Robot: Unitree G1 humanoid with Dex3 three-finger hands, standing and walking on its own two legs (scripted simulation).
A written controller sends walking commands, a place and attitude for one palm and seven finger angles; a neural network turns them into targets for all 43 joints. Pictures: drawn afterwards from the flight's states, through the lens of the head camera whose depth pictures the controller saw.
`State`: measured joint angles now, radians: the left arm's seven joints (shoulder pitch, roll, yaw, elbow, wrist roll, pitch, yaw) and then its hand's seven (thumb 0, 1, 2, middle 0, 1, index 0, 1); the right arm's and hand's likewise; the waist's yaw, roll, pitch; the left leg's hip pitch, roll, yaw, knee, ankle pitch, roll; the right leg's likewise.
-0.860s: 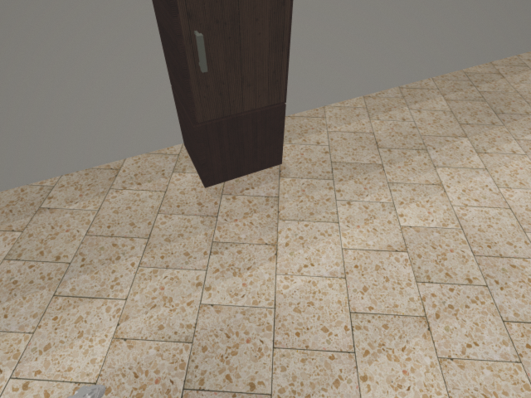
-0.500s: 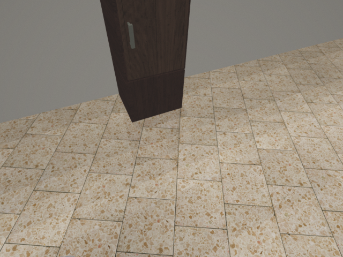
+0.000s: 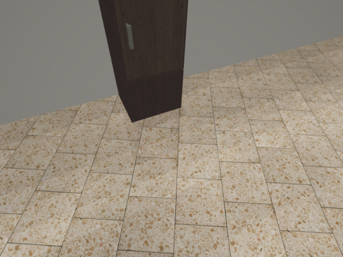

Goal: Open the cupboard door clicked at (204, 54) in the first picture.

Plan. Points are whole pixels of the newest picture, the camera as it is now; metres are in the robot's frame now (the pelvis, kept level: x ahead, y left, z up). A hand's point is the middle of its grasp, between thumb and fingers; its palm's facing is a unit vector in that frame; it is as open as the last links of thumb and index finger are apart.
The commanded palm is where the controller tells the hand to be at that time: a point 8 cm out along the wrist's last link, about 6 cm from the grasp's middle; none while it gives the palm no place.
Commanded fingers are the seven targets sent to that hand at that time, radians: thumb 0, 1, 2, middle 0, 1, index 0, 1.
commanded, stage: look at it before walking up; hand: left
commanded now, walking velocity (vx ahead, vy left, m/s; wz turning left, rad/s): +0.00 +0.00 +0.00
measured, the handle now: (129, 36) +1.23 +0.31 -0.04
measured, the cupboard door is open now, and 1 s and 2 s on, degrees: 0 0 0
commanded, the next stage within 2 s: walk to a spot facing it in 0.58 s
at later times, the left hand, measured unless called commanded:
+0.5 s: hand out of the picture +0.07 +0.24 -0.16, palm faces -0.03 -0.94 -0.33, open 7.4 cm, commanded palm none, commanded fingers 0.00 0.90 0.90 -0.20 -0.30 -0.20 -0.30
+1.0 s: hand out of the picture +0.07 +0.18 -0.18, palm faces -0.12 -0.96 -0.24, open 7.4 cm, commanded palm none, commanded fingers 0.00 0.90 0.90 -0.20 -0.30 -0.20 -0.30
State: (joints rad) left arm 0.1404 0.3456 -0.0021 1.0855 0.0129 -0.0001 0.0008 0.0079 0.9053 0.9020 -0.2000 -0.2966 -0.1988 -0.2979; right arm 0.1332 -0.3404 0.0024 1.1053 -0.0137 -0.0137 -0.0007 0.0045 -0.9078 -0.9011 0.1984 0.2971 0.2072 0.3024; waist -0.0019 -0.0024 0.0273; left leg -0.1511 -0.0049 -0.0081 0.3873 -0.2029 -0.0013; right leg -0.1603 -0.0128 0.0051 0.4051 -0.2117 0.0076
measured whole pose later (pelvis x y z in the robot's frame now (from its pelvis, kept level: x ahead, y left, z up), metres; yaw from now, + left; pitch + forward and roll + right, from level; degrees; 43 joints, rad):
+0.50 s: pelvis +0.00 +0.00 +0.00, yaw +0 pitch -2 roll +0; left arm 0.15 0.34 0.00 1.09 0.01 -0.01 0.00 0.01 0.90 0.90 -0.20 -0.30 -0.20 -0.30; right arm 0.12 -0.34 0.00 1.11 -0.01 -0.01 0.00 0.00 -0.91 -0.90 0.20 0.30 0.21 0.30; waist 0.00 -0.01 0.03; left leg -0.15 0.00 -0.01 0.37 -0.20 -0.01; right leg -0.16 -0.01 0.00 0.39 -0.20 0.00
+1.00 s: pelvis +0.05 -0.02 -0.01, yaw -9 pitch -1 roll +1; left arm 0.32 0.23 0.04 1.04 0.03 0.03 -0.04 0.01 0.91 0.90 -0.20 -0.30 -0.20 -0.30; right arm 0.26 -0.24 -0.02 1.05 -0.03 -0.03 0.00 0.00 -0.91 -0.90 0.20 0.30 0.21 0.30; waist 0.01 0.01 0.02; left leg -0.13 0.07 0.13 0.52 -0.37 -0.03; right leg -0.31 0.00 -0.04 0.69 -0.44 -0.01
